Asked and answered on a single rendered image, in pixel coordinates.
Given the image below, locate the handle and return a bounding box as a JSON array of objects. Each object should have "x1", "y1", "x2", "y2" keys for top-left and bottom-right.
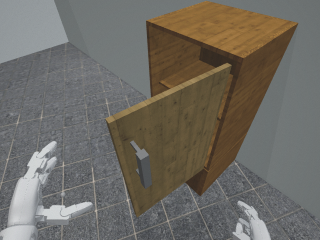
[{"x1": 130, "y1": 141, "x2": 152, "y2": 189}]

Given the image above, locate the robot right hand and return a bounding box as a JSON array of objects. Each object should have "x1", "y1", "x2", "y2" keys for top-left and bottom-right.
[{"x1": 232, "y1": 201, "x2": 271, "y2": 240}]

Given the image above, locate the left robot forearm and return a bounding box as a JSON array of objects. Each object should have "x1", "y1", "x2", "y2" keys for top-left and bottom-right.
[{"x1": 0, "y1": 224, "x2": 38, "y2": 240}]

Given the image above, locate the robot left hand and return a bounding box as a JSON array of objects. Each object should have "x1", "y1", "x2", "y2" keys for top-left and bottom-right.
[{"x1": 7, "y1": 141, "x2": 93, "y2": 228}]

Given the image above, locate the cupboard door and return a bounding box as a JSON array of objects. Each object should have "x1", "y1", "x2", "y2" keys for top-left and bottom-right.
[{"x1": 105, "y1": 63, "x2": 232, "y2": 217}]

